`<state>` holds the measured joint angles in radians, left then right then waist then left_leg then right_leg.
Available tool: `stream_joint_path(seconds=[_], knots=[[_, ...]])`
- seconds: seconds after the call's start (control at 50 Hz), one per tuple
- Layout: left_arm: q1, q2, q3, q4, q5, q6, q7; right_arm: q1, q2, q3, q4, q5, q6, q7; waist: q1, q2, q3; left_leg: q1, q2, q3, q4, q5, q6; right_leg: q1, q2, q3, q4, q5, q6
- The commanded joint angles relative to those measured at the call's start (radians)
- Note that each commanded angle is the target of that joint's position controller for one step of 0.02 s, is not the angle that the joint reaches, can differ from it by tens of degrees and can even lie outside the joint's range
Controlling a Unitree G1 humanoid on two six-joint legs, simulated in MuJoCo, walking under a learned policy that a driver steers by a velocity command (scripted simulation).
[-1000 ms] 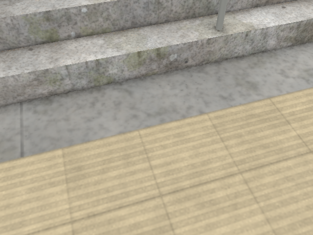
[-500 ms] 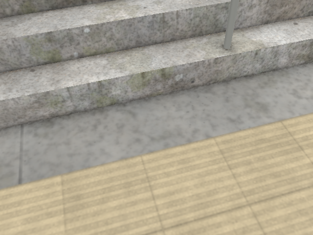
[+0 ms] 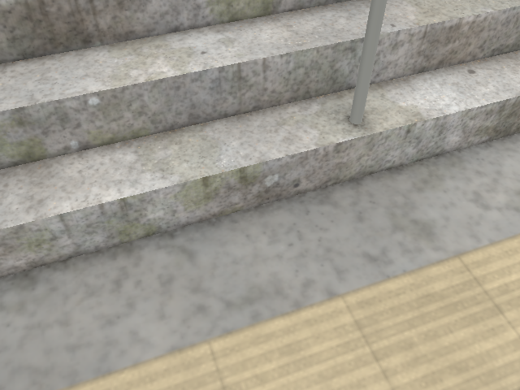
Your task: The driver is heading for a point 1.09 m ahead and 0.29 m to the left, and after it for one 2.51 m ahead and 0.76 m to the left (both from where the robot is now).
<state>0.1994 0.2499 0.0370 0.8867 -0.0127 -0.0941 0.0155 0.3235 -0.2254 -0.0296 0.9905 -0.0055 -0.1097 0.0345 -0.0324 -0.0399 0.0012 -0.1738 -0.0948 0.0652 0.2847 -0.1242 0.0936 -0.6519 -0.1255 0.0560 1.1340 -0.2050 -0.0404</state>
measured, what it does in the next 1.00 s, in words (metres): walks ahead, turning left: right foot, then left foot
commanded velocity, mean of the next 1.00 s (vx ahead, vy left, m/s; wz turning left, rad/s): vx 0.50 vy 0.00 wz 0.32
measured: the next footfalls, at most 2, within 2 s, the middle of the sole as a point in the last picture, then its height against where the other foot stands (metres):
right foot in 0.30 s outside the picture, level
left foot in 0.84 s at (232, 371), level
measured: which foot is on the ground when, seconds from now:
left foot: down 0.00-0.32, up 0.34-0.82, down 0.84-1.00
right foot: up 0.00-0.28, down 0.30-0.86, up 0.88-1.00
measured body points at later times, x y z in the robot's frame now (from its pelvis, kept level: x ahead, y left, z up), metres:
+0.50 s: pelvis +0.27 -0.08 +0.00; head +0.29 -0.09 +0.45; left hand +0.32 +0.19 -0.12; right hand +0.36 -0.35 -0.14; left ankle +0.26 +0.09 -0.65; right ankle +0.30 -0.17 -0.74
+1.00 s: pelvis +0.51 +0.01 -0.01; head +0.55 +0.04 +0.44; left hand +0.50 +0.29 -0.14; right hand +0.68 -0.22 -0.13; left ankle +0.53 +0.06 -0.74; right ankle +0.52 -0.16 -0.66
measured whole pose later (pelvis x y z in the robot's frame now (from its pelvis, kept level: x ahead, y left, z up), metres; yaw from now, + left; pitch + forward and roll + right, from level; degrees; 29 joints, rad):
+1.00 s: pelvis +0.51 +0.01 -0.01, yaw +23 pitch +1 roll +0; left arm 0.21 0.25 0.05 0.87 0.04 -0.07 -0.01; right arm 0.25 -0.26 -0.08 0.88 -0.01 -0.04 0.02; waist 0.00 -0.02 0.08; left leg -0.28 -0.12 0.04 0.43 -0.16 0.13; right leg -0.45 -0.10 -0.01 1.15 -0.32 0.00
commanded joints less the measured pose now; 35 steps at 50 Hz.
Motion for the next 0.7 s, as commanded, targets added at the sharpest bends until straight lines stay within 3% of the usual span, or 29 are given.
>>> stream_joint_path(seconds=[0.02,0.1,0.2,0.24,0.26,0.28,0.3,0.32,0.34,0.36,0.38,0.4,0.44,0.48,0.52,0.62,0.64,0.66,0.7], knots=[[0.033,0.043,0.012,-0.042,0.012,0.005,0.007,-0.040,-0.133,-0.022,-0.056,0.002,-0.017,-0.020,0.047,0.075,0.054,-0.097,0.284,-0.216,-0.203,0.066,0.172,-0.028,-0.043,0.003,-0.144,0.155,0.027],[-0.126,0.029,0.006,-0.083,0.004,-0.006,-0.005,0.040,-0.160,-0.026,-0.039,0.017,-0.004,-0.034,-0.011,0.078,0.054,-0.013,0.266,-0.165,-0.186,0.083,0.126,0.002,0.002,-0.034,-0.426,0.305,0.036],[-0.251,0.041,0.002,-0.132,-0.010,-0.015,-0.035,0.114,-0.169,-0.031,-0.005,0.026,0.017,-0.036,-0.050,0.094,0.081,0.144,0.325,-0.180,-0.115,0.058,0.112,0.000,0.032,-0.044,-0.576,0.225,0.018],[-0.233,0.062,0.008,-0.140,-0.010,-0.024,-0.046,0.107,-0.181,-0.037,-0.003,0.027,0.027,-0.039,-0.026,0.107,0.070,0.189,0.351,-0.194,-0.063,0.103,0.097,0.050,0.047,-0.050,-0.618,0.145,-0.010],[-0.189,0.079,0.018,-0.132,-0.009,-0.029,-0.047,0.095,-0.185,-0.038,-0.005,0.027,0.032,-0.039,0.006,0.114,0.049,0.181,0.347,-0.200,-0.006,0.197,0.086,0.139,0.068,-0.065,-0.642,0.115,-0.024],[-0.070,0.112,0.038,-0.100,-0.006,-0.033,-0.044,0.075,-0.177,-0.034,-0.011,0.024,0.037,-0.038,0.073,0.109,-0.014,0.157,0.304,-0.175,0.127,0.350,0.066,0.301,0.101,-0.086,-0.671,0.103,-0.045],[0.134,0.181,0.066,-0.048,0.000,-0.038,-0.035,0.058,-0.140,-0.018,-0.031,0.012,0.037,-0.036,0.155,0.070,-0.153,0.022,0.241,-0.128,0.379,0.341,0.033,0.596,0.030,-0.013,-0.642,0.129,-0.093],[0.288,0.292,0.096,-0.021,0.018,-0.030,-0.030,0.142,-0.030,0.014,-0.051,0.010,0.019,-0.031,0.160,-0.148,-0.317,-0.397,0.080,-0.028,0.791,-0.003,-0.048,1.027,-0.234,0.372,-0.673,0.031,-0.222],[0.317,0.231,0.078,-0.015,0.021,-0.027,-0.031,0.162,-0.042,0.014,-0.040,0.028,-0.005,-0.029,0.163,-0.224,-0.396,-0.538,0.042,-0.182,0.981,-0.431,-0.043,1.063,-0.318,0.654,-0.811,-0.057,-0.261],[0.234,0.160,0.055,-0.027,0.018,-0.031,-0.031,0.085,-0.153,-0.018,-0.056,0.058,-0.013,-0.030,0.147,-0.141,-0.252,-0.610,0.099,-0.228,1.056,-0.373,-0.025,0.936,-0.286,0.519,-0.826,-0.070,-0.205],[0.134,0.121,0.041,-0.048,0.011,-0.031,-0.031,0.025,-0.160,-0.023,-0.075,0.060,-0.010,-0.035,0.112,-0.088,-0.159,-0.597,0.152,-0.199,1.033,-0.277,-0.019,0.787,-0.252,0.365,-0.850,-0.011,-0.168],[0.060,0.086,0.030,-0.053,0.010,-0.032,-0.036,-0.005,-0.145,-0.028,-0.077,0.048,-0.001,-0.043,0.082,-0.036,-0.088,-0.557,0.186,-0.187,0.977,-0.199,-0.025,0.661,-0.205,0.255,-0.897,0.038,-0.146],[0.008,0.052,0.023,-0.042,0.022,-0.039,-0.040,0.029,-0.102,-0.035,-0.069,0.040,0.032,-0.045,0.030,-0.070,-0.029,-0.453,0.224,-0.183,0.907,-0.112,-0.032,0.520,-0.137,0.098,-0.962,0.114,-0.113],[0.025,0.066,0.031,-0.018,0.029,-0.045,-0.036,0.040,-0.069,-0.037,-0.071,0.042,0.054,-0.042,0.013,-0.054,-0.005,-0.454,0.222,-0.177,0.901,-0.061,-0.037,0.486,-0.120,-0.003,-0.981,0.236,-0.120],[0.047,0.087,0.038,-0.001,0.034,-0.045,-0.025,-0.006,-0.071,-0.043,-0.097,0.037,0.064,-0.043,0.013,-0.032,0.017,-0.516,0.222,-0.193,0.854,0.006,-0.046,0.500,-0.124,-0.060,-0.993,0.305,-0.128],[0.071,0.117,0.043,0.012,0.031,-0.032,0.003,-0.153,-0.062,-0.045,-0.162,0.026,0.059,-0.023,0.045,-0.015,0.059,-0.559,0.209,-0.152,0.581,0.183,-0.056,0.560,-0.121,-0.167,-1.020,0.305,-0.113],[0.139,0.072,0.028,0.046,0.034,-0.035,-0.006,-0.222,-0.030,-0.026,-0.189,-0.066,0.074,0.004,0.040,0.048,0.113,-0.501,0.186,-0.009,0.520,0.196,-0.055,0.505,-0.109,-0.221,-1.025,0.293,-0.103],[0.172,0.077,0.029,0.053,0.035,-0.037,-0.007,-0.271,-0.007,-0.019,-0.211,-0.064,0.079,0.021,0.065,0.015,0.129,-0.466,0.188,0.019,0.459,0.214,-0.044,0.497,-0.103,-0.243,-1.032,0.281,-0.096],[0.191,0.111,0.039,0.061,0.043,-0.037,-0.005,-0.302,-0.025,-0.018,-0.232,-0.042,0.083,0.043,0.070,-0.027,0.133,-0.447,0.188,0.021,0.396,0.185,-0.019,0.576,-0.124,-0.263,-1.009,0.307,-0.086]])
